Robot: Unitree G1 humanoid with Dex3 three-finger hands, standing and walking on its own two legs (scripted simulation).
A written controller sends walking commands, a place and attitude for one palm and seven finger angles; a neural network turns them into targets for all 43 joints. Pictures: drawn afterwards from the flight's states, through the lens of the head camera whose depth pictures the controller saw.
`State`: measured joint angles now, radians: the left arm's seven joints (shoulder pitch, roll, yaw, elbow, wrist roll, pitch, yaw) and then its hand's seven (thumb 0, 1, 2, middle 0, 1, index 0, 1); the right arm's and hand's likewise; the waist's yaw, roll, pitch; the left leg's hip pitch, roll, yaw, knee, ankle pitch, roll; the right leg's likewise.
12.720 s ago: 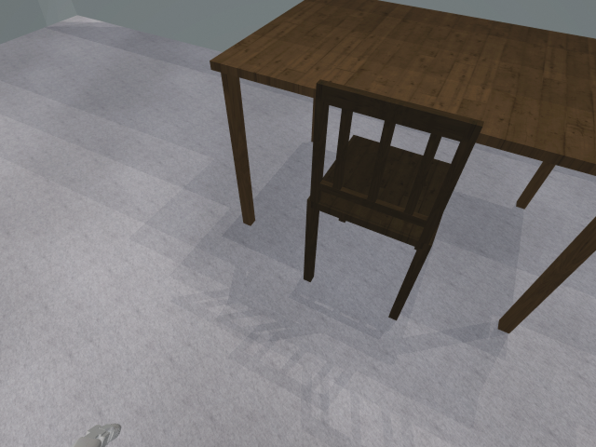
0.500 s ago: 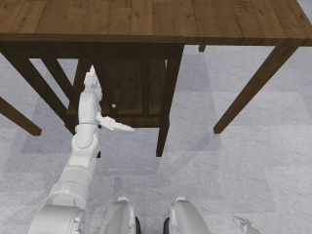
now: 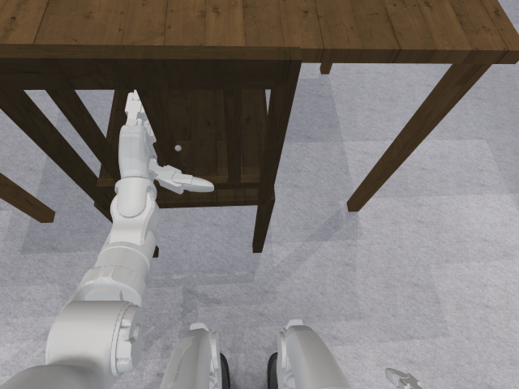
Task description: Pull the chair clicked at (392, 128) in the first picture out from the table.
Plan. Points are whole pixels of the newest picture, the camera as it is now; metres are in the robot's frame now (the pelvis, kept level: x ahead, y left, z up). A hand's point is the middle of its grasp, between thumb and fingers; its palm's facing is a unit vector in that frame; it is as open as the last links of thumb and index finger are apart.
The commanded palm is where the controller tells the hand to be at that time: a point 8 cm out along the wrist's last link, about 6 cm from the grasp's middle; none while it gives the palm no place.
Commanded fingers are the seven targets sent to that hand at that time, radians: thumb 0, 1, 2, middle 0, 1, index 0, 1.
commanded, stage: push the fingers through the gap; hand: left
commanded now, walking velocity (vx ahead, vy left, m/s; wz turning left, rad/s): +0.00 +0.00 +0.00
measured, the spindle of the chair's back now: (167, 142) +0.49 +0.12 +0.01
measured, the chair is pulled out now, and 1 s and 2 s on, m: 0.00 0.00 0.03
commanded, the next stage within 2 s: hook a spindle and tug to test in 0.30 s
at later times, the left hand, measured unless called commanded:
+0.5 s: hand (182, 149) +0.47 +0.10 +0.03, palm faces +0.00 -1.00 -0.04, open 16.8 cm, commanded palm +0.44 +0.14 +0.03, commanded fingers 0.00 -0.50 0.30 -0.17 -0.41 -0.17 -0.41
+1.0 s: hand (181, 150) +0.47 +0.10 +0.03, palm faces +0.03 -1.00 -0.02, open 11.1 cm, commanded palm +0.44 +0.14 +0.03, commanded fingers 0.00 0.40 0.68 -0.50 -1.45 -0.50 -1.45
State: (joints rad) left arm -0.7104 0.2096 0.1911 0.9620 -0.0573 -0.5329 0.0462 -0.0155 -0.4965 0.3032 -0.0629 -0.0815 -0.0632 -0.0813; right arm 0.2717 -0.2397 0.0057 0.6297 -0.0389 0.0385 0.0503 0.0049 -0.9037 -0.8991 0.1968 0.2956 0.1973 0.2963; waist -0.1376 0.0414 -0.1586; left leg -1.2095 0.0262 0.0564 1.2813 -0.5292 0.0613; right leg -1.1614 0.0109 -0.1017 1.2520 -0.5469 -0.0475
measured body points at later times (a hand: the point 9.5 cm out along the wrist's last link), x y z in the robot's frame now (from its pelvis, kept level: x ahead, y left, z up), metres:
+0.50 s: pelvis +0.00 +0.01 +0.00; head +0.14 +0.01 +0.43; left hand +0.46 +0.15 +0.04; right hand +0.06 -0.25 -0.13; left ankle +0.03 +0.08 -0.62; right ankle +0.02 -0.10 -0.62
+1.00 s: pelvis +0.01 -0.01 +0.01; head +0.14 +0.00 +0.44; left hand +0.46 +0.15 +0.04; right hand +0.07 -0.26 -0.12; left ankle +0.03 +0.08 -0.62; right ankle +0.02 -0.10 -0.62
